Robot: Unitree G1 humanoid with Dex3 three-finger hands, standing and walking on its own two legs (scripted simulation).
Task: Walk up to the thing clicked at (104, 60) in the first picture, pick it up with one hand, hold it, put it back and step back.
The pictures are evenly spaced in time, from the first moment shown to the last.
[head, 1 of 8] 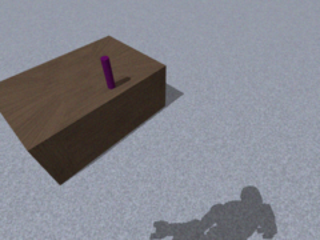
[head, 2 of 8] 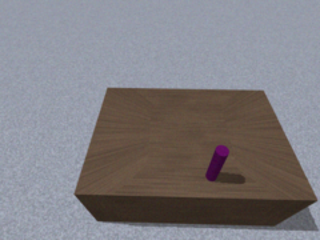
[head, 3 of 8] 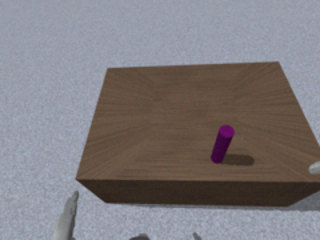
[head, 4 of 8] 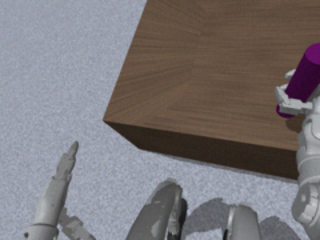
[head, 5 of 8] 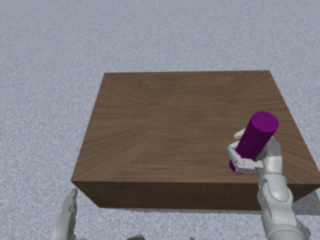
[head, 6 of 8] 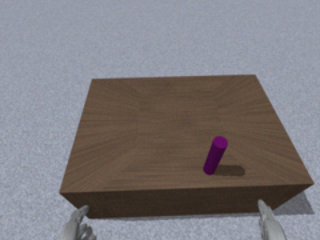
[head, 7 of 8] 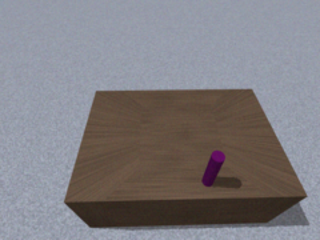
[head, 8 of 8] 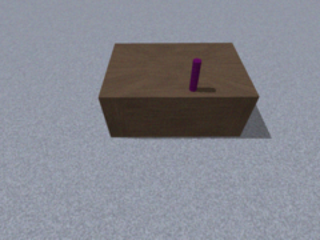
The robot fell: no
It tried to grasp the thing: yes
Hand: right
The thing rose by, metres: 0.28
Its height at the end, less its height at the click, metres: +0.00
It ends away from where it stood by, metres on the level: 0.03
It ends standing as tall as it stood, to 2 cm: yes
